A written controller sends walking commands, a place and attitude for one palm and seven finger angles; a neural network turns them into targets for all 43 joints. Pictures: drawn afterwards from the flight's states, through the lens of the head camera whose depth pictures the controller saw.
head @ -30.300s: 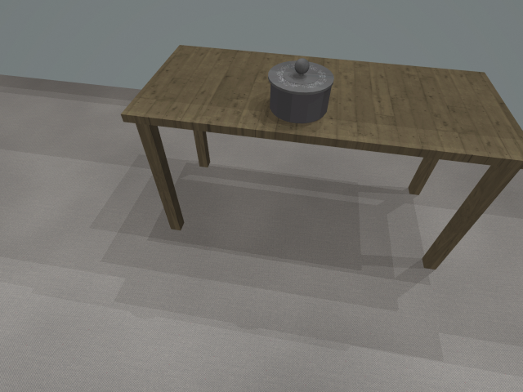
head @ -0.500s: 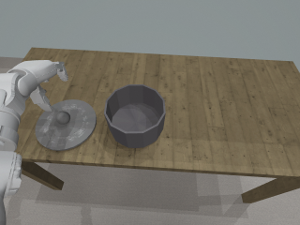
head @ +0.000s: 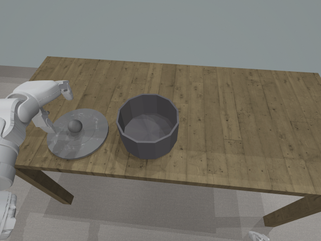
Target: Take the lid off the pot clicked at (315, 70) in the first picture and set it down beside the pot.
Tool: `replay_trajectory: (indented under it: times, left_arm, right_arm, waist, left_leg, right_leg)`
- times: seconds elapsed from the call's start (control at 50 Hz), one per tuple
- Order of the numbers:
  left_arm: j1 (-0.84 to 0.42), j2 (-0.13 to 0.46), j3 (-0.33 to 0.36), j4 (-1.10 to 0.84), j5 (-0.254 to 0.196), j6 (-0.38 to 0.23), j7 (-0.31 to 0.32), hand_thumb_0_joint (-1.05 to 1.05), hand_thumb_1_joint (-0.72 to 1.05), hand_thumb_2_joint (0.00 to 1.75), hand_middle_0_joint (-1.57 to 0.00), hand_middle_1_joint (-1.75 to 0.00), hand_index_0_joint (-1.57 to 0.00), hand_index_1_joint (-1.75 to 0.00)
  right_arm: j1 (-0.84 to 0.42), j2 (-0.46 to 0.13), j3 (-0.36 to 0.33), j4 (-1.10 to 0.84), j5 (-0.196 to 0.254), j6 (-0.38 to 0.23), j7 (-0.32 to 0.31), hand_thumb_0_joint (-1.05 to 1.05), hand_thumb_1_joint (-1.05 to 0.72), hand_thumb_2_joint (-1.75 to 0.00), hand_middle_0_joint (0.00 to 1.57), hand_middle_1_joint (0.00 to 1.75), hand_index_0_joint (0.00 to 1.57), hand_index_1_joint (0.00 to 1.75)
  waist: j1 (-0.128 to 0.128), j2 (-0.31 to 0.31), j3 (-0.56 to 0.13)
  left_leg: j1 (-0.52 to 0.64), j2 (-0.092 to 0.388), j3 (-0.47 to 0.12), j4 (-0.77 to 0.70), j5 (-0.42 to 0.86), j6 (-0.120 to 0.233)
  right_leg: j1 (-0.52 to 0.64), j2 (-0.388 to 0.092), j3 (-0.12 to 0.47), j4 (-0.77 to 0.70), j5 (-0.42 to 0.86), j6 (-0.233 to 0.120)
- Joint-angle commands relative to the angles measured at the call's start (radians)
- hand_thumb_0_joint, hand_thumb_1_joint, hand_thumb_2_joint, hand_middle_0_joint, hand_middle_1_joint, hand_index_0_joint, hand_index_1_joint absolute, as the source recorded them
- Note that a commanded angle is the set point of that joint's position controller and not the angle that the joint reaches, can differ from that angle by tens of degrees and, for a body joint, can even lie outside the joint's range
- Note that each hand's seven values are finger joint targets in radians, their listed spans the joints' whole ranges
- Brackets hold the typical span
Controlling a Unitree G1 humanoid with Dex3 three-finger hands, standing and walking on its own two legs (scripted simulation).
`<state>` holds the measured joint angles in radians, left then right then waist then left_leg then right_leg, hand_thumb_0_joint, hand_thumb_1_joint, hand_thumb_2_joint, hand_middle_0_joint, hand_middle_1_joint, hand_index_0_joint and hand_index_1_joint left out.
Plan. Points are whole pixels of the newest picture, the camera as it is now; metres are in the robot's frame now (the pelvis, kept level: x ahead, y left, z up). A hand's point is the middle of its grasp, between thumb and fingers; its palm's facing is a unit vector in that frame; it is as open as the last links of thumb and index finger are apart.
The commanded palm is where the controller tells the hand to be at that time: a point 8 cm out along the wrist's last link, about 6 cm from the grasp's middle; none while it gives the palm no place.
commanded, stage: draw the hand back to the body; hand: left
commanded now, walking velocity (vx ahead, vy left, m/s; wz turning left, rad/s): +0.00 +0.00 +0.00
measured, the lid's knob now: (75, 126) +0.46 +0.31 -0.06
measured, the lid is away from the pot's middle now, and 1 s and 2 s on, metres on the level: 0.25 0.25 0.25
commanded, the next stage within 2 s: step back with the hand held close in 1.78 s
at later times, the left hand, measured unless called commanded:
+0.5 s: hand (62, 106) +0.37 +0.24 +0.15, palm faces +0.37 -0.87 -0.34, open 9.9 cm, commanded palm +0.32 +0.27 +0.16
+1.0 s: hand (49, 139) +0.28 +0.23 +0.15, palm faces +0.42 -0.85 -0.33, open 7.7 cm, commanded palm +0.23 +0.26 +0.17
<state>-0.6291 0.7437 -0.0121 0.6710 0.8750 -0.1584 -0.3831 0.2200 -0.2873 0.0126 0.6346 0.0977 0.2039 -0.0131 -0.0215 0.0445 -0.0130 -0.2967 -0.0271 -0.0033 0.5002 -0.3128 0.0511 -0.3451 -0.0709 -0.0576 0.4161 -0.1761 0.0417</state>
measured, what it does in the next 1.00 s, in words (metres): stands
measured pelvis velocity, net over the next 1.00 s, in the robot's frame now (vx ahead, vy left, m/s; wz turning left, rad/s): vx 0.01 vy -0.04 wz -0.01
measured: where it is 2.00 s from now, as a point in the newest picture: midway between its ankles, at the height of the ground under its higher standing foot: outside the picture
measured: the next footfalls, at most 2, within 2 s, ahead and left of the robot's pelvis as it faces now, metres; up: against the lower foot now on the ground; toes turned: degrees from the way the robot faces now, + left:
none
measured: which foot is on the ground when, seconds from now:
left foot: down 0.00-1.00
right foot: down 0.00-1.00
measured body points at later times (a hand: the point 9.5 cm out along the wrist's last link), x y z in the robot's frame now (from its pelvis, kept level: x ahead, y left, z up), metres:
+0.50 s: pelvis +0.03 -0.03 +0.00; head +0.05 -0.03 +0.45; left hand +0.34 +0.28 +0.17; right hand +0.15 -0.28 -0.11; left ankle -0.04 +0.09 -0.74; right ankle +0.01 -0.16 -0.74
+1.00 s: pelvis +0.01 -0.04 +0.00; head +0.01 -0.05 +0.45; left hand +0.25 +0.27 +0.17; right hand +0.18 -0.27 -0.10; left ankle -0.04 +0.09 -0.74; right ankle +0.01 -0.16 -0.74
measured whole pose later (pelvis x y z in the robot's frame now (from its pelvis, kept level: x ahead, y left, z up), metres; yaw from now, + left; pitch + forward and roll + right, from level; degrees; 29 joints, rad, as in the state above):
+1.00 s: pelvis +0.01 -0.04 +0.00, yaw -1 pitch -2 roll -1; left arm 0.10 0.36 0.30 -0.11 -0.05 -0.03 0.10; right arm 0.18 -0.24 0.04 0.68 0.04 -0.07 -0.09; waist 0.04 0.05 0.02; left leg -0.09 0.02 0.00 0.46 -0.33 0.00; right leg -0.17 -0.02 -0.06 0.44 -0.23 0.01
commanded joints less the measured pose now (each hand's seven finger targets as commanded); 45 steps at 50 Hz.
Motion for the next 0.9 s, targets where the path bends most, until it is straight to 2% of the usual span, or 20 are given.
replay_trajectory:
  times: [0.0, 0.02, 0.04, 0.08, 0.12, 0.14, 0.16, 0.2, 0.24, 0.28, 0.32, 0.4, 0.44, 0.5, 0.54, 0.6, 0.68, 0.7, 0.8, 0.88]
  left_arm:
    - [-0.336, -0.049, 0.159, -0.29, -0.608, -0.02, 0.189, 0.0, 0.17, 0.27, -0.26, -1.03, -0.26, -1.03]
    - [-0.228, -0.036, 0.159, -0.259, -0.664, -0.005, 0.264, 0.0, 0.17, 0.27, -0.26, -1.03, -0.26, -1.03]
    - [-0.189, -0.043, 0.172, -0.241, -0.673, 0.006, 0.307, 0.0, 0.17, 0.27, -0.26, -1.03, -0.26, -1.03]
    - [-0.191, 0.063, 0.309, -0.26, -0.785, 0.008, 0.376, 0.0, 0.17, 0.27, -0.26, -1.03, -0.26, -1.03]
    - [-0.305, 0.093, 0.345, -0.396, -0.812, -0.005, 0.425, 0.0, 0.19, 0.28, -0.25, -1.02, -0.25, -1.02]
    - [-0.357, 0.102, 0.361, -0.514, -0.822, -0.017, 0.444, 0.0, 0.21, 0.3, -0.25, -1.0, -0.25, -1.0]
    - [-0.345, 0.079, 0.356, -0.581, -0.828, -0.019, 0.459, 0.0, 0.22, 0.31, -0.25, -0.98, -0.25, -0.98]
    - [-0.2, 0.061, 0.389, -0.645, -0.838, -0.007, 0.483, 0.0, 0.26, 0.35, -0.25, -0.94, -0.25, -0.94]
    - [0.022, -0.034, 0.373, -0.531, -0.863, 0.028, 0.487, 0.0, 0.3, 0.38, -0.25, -0.91, -0.25, -0.91]
    - [0.123, -0.063, 0.381, -0.462, -0.882, 0.052, 0.482, 0.0, 0.33, 0.41, -0.24, -0.87, -0.24, -0.87]
    - [0.088, -0.099, 0.347, -0.544, -0.898, 0.053, 0.474, 0.0, 0.37, 0.44, -0.24, -0.83, -0.24, -0.83]
    - [0.089, -0.027, 0.408, -0.805, -0.896, 0.03, 0.493, 0.0, 0.44, 0.5, -0.24, -0.76, -0.24, -0.76]
    - [0.18, -0.025, 0.443, -0.774, -0.898, 0.045, 0.503, 0.0, 0.48, 0.54, -0.23, -0.72, -0.23, -0.72]
    - [0.257, -0.1, 0.406, -0.701, -0.906, 0.068, 0.497, 0.0, 0.53, 0.58, -0.23, -0.67, -0.23, -0.67]
    - [0.249, -0.14, 0.363, -0.77, -0.914, 0.066, 0.49, 0.0, 0.57, 0.62, -0.23, -0.63, -0.23, -0.63]
    - [0.269, -0.119, 0.377, -0.905, -0.914, 0.053, 0.498, 0.0, 0.63, 0.66, -0.22, -0.58, -0.22, -0.58]
    - [0.388, -0.052, 0.478, -0.892, -0.914, 0.062, 0.515, 0.0, 0.7, 0.73, -0.22, -0.5, -0.22, -0.5]
    - [0.416, -0.099, 0.451, -0.848, -0.918, 0.07, 0.508, 0.0, 0.72, 0.74, -0.21, -0.48, -0.21, -0.48]
    - [0.441, -0.175, 0.374, -0.927, -0.928, 0.065, 0.495, 0.0, 0.81, 0.82, -0.21, -0.39, -0.21, -0.39]
    - [0.474, -0.113, 0.437, -1.015, -0.927, 0.054, 0.508, 0.0, 0.88, 0.88, -0.2, -0.32, -0.2, -0.32]
  right_arm:
    - [0.072, -0.065, -0.035, -0.148, -0.001, -0.072, -0.037, 0.0, -0.9, -0.9, 0.2, 0.3, 0.2, 0.3]
    - [0.026, -0.092, -0.017, -0.134, -0.001, -0.093, -0.056, 0.0, -0.9, -0.9, 0.2, 0.3, 0.2, 0.3]
    - [0.005, -0.094, -0.012, -0.13, -0.004, -0.102, -0.069, 0.0, -0.9, -0.9, 0.2, 0.3, 0.2, 0.3]
    - [-0.006, -0.133, -0.008, -0.107, -0.015, -0.119, -0.092, 0.0, -0.9, -0.9, 0.2, 0.3, 0.2, 0.3]
    - [-0.014, -0.13, -0.009, -0.101, -0.025, -0.152, -0.104, 0.0, -0.9, -0.9, 0.2, 0.3, 0.2, 0.3]
    - [-0.022, -0.121, -0.008, -0.103, -0.029, -0.18, -0.106, 0.0, -0.9, -0.9, 0.2, 0.3, 0.2, 0.3]
    - [-0.025, -0.11, -0.006, -0.105, -0.033, -0.206, -0.105, 0.0, -0.9, -0.9, 0.2, 0.3, 0.2, 0.3]
    - [-0.021, -0.099, -0.005, -0.094, -0.046, -0.239, -0.097, 0.0, -0.9, -0.9, 0.2, 0.3, 0.2, 0.3]
    - [-0.01, -0.096, -0.01, -0.083, -0.051, -0.246, -0.088, 0.0, -0.9, -0.9, 0.2, 0.3, 0.2, 0.3]
    - [-0.006, -0.111, -0.02, -0.074, -0.05, -0.238, -0.084, 0.0, -0.9, -0.9, 0.2, 0.3, 0.2, 0.3]
    - [-0.036, -0.113, -0.022, -0.087, -0.045, -0.238, -0.082, 0.0, -0.9, -0.9, 0.2, 0.3, 0.2, 0.3]
    - [-0.056, -0.101, -0.021, -0.091, -0.051, -0.282, -0.08, 0.0, -0.9, -0.9, 0.2, 0.3, 0.2, 0.3]
    - [-0.043, -0.103, -0.027, -0.076, -0.055, -0.287, -0.078, 0.0, -0.9, -0.9, 0.2, 0.3, 0.2, 0.3]
    - [-0.054, -0.107, -0.033, -0.068, -0.052, -0.276, -0.08, 0.0, -0.9, -0.9, 0.2, 0.3, 0.2, 0.3]
    - [-0.077, -0.101, -0.032, -0.077, -0.047, -0.279, -0.08, 0.0, -0.9, -0.9, 0.2, 0.3, 0.2, 0.3]
    - [-0.098, -0.092, -0.026, -0.087, -0.05, -0.303, -0.077, 0.0, -0.9, -0.9, 0.2, 0.3, 0.2, 0.3]
    - [-0.097, -0.096, -0.027, -0.076, -0.057, -0.305, -0.076, 0.0, -0.9, -0.9, 0.2, 0.3, 0.2, 0.3]
    - [-0.105, -0.092, -0.024, -0.081, -0.057, -0.299, -0.078, 0.0, -0.9, -0.9, 0.2, 0.3, 0.2, 0.3]
    - [-0.145, -0.082, -0.017, -0.107, -0.051, -0.307, -0.079, 0.0, -0.9, -0.9, 0.2, 0.3, 0.2, 0.3]
    - [-0.152, -0.08, -0.014, -0.103, -0.056, -0.317, -0.08, 0.0, -0.9, -0.9, 0.2, 0.3, 0.2, 0.3]
  waist:
    - [-0.058, 0.053, -0.281]
    - [-0.028, -0.01, -0.233]
    - [-0.026, -0.05, -0.174]
    - [-0.009, -0.134, -0.206]
    - [-0.005, -0.02, -0.267]
    - [0.003, 0.094, -0.318]
    - [0.009, 0.198, -0.334]
    - [0.025, 0.27, -0.317]
    - [0.029, 0.129, -0.242]
    - [0.025, -0.003, -0.18]
    - [0.017, -0.024, -0.167]
    - [0.033, 0.112, -0.295]
    - [0.037, 0.043, -0.3]
    - [0.022, -0.055, -0.213]
    - [0.022, -0.02, -0.207]
    - [0.035, 0.073, -0.255]
    - [0.051, 0.013, -0.22]
    - [0.047, -0.031, -0.182]
    - [0.041, -0.011, -0.138]
    - [0.054, 0.023, -0.145]
  left_leg:
    - [0.307, 0.086, -0.058, -0.031, 0.438, -0.034]
    - [0.288, 0.11, -0.091, -0.072, 0.295, -0.024]
    - [0.228, 0.112, -0.093, -0.101, 0.175, -0.016]
    - [0.159, 0.089, -0.051, -0.107, 0.135, -0.007]
    - [0.175, 0.08, -0.03, -0.102, 0.231, -0.02]
    - [0.237, 0.086, -0.035, -0.097, 0.329, -0.038]
    - [0.289, 0.093, -0.045, -0.089, 0.444, -0.063]
    - [0.315, 0.102, -0.047, -0.063, 0.592, -0.083]
    - [0.238, 0.101, -0.027, -0.057, 0.578, -0.065]
    - [0.159, 0.098, -0.012, -0.069, 0.49, -0.042]
    - [0.144, 0.09, 0.004, -0.076, 0.398, -0.028]
    - [0.255, 0.09, -0.008, -0.053, 0.564, -0.031]
    - [0.261, 0.092, 0.002, -0.039, 0.614, -0.027]
    - [0.201, 0.083, 0.026, -0.05, 0.508, -0.018]
    - [0.21, 0.077, 0.032, -0.056, 0.46, -0.013]
    - [0.264, 0.072, 0.025, -0.058, 0.511, -0.013]
    - [0.235, 0.078, 0.018, -0.057, 0.51, -0.018]
    - [0.209, 0.073, 0.027, -0.066, 0.471, -0.017]
    - [0.208, 0.068, 0.029, -0.086, 0.337, -0.011]
    - [0.205, 0.072, 0.01, -0.09, 0.315, -0.017]
  right_leg:
    - [0.078, 0.036, -0.034, 0.011, 0.139, -0.112]
    - [0.073, 0.034, -0.019, -0.005, 0.068, -0.107]
    - [0.07, 0.034, -0.018, -0.015, 0.033, -0.106]
    - [0.16, 0.022, -0.009, -0.024, 0.067, -0.099]
    - [0.21, 0.015, -0.002, -0.01, 0.136, -0.097]
    - [0.225, 0.014, -0.002, 0.001, 0.177, -0.1]
    - [0.219, 0.015, -0.007, 0.009, 0.193, -0.102]
    - [0.219, 0.021, -0.013, 0.009, 0.22, -0.103]
    - [0.251, 0.023, -0.022, 0.009, 0.275, -0.097]
    - [0.274, 0.022, -0.027, 0.012, 0.31, -0.091]
    - [0.255, 0.02, -0.024, 0.008, 0.297, -0.086]
    - [0.304, 0.016, -0.015, 0.014, 0.362, -0.087]
    - [0.321, 0.017, -0.018, 0.017, 0.427, -0.084]
    - [0.302, 0.018, -0.017, 0.012, 0.445, -0.075]
    - [0.293, 0.015, -0.016, 0.005, 0.417, -0.073]
    - [0.306, 0.015, -0.013, 0.004, 0.412, -0.075]
    - [0.321, 0.015, -0.018, 0.018, 0.427, -0.078]
    - [0.304, 0.02, -0.019, 0.013, 0.411, -0.074]
    - [0.259, 0.02, -0.018, -0.015, 0.279, -0.07]
    - [0.269, 0.017, -0.015, -0.009, 0.238, -0.077]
